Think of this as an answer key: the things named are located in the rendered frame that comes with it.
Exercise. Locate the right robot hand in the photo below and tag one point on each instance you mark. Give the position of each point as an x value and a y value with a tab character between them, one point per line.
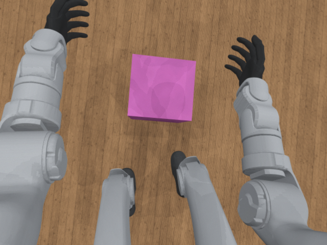
254	65

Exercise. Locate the carton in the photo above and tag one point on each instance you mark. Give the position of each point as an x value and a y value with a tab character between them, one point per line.
161	89

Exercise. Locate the robot left forearm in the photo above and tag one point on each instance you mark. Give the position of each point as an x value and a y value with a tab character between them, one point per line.
37	89

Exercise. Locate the left robot upper arm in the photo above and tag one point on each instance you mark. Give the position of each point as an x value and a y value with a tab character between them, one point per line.
30	161

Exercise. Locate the left robot hand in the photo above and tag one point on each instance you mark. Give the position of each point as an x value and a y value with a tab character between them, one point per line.
59	16

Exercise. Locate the right robot foot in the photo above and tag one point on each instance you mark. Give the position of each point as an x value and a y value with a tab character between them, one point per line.
176	158

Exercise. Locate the robot right forearm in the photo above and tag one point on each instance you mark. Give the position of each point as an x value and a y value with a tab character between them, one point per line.
264	157

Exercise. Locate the robot right shin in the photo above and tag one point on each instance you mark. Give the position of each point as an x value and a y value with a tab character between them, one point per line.
192	159

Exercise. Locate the right robot upper arm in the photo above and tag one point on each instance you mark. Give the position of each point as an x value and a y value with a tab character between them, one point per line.
278	213

